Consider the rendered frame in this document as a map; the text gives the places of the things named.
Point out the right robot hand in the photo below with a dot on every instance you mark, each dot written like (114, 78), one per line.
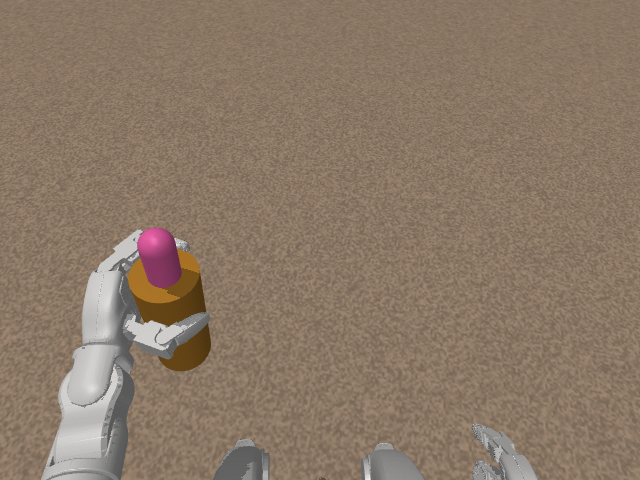
(513, 466)

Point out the left robot arm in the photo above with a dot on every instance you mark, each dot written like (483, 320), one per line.
(94, 398)

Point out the bottle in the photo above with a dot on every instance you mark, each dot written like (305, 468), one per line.
(166, 285)

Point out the left robot hand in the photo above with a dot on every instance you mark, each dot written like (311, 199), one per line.
(110, 313)

